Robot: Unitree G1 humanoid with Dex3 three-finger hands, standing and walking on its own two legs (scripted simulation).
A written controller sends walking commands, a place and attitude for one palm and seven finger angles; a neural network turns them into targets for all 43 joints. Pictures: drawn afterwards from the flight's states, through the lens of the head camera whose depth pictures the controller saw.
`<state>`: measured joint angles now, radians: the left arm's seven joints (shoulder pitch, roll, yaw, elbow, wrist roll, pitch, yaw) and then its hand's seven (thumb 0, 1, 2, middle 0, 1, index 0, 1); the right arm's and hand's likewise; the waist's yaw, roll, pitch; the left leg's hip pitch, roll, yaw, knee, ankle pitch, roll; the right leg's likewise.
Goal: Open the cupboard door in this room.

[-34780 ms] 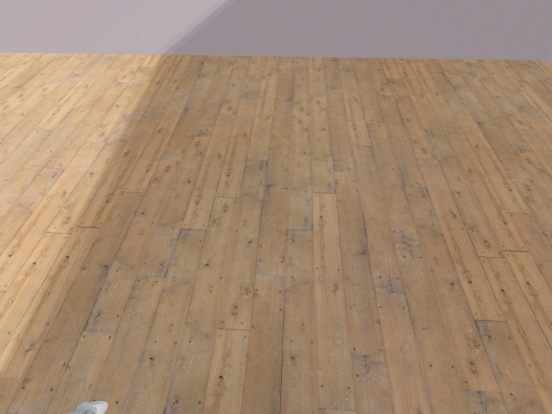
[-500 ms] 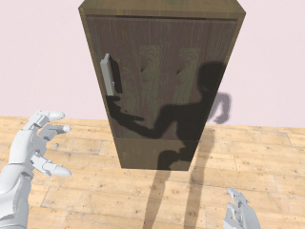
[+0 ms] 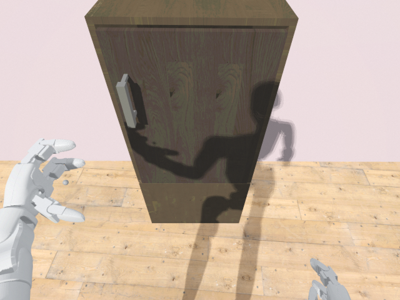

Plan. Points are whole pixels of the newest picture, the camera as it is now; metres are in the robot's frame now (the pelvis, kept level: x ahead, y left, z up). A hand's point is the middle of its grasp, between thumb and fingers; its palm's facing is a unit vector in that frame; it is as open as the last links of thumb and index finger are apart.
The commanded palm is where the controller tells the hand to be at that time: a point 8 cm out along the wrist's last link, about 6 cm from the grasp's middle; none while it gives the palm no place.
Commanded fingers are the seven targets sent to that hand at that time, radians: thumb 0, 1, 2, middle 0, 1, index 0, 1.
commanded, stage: raise the hand with hooked fingers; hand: left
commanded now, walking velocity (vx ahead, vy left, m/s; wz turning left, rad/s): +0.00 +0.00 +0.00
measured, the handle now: (128, 101) +0.56 +0.23 +0.09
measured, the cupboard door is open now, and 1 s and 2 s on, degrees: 0 0 0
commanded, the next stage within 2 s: move the hooked fingers beside the handle in 0.16 s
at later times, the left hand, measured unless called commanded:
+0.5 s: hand (67, 173) +0.31 +0.27 +0.11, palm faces +0.09 -1.00 -0.01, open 14.0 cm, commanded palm +0.29 +0.32 +0.10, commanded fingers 0.00 -0.50 0.30 -0.30 -1.20 -0.30 -1.20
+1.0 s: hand (86, 142) +0.40 +0.27 +0.10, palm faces +0.06 -1.00 +0.00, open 14.0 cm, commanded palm +0.37 +0.32 +0.10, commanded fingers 0.00 -0.50 0.30 -0.30 -1.20 -0.30 -1.20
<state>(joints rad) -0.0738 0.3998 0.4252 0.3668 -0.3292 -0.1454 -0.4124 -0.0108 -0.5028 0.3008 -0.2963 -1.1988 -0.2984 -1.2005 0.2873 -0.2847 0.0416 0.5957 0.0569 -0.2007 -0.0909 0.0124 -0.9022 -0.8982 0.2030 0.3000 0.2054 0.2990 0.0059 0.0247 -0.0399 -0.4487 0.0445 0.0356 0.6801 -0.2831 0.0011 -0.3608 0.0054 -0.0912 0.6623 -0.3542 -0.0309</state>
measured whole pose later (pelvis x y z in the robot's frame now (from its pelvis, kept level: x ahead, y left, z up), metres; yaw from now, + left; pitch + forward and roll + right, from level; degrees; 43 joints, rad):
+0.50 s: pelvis +0.00 +0.00 +0.00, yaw +1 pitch +3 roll -1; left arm -0.22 0.42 0.41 0.51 -0.32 -0.16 -0.42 -0.01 -0.51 0.30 -0.30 -1.20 -0.30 -1.20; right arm 0.26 -0.28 0.06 0.61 0.06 -0.20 -0.11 0.01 -0.90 -0.90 0.20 0.30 0.21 0.30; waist 0.01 0.03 -0.03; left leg -0.48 0.04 0.02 0.70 -0.28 0.00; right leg -0.38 0.00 -0.11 0.68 -0.36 -0.03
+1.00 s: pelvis +0.00 +0.01 -0.01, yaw -1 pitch +8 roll -1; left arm -0.49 0.48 0.42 0.79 -0.25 -0.22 -0.40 -0.01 -0.50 0.30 -0.30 -1.20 -0.30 -1.20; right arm 0.35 -0.28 0.04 0.62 0.05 -0.11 -0.08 0.01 -0.90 -0.90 0.20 0.30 0.21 0.30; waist -0.04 0.01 -0.05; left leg -0.58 0.04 0.04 0.75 -0.31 0.02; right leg -0.49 0.00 -0.08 0.72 -0.37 -0.02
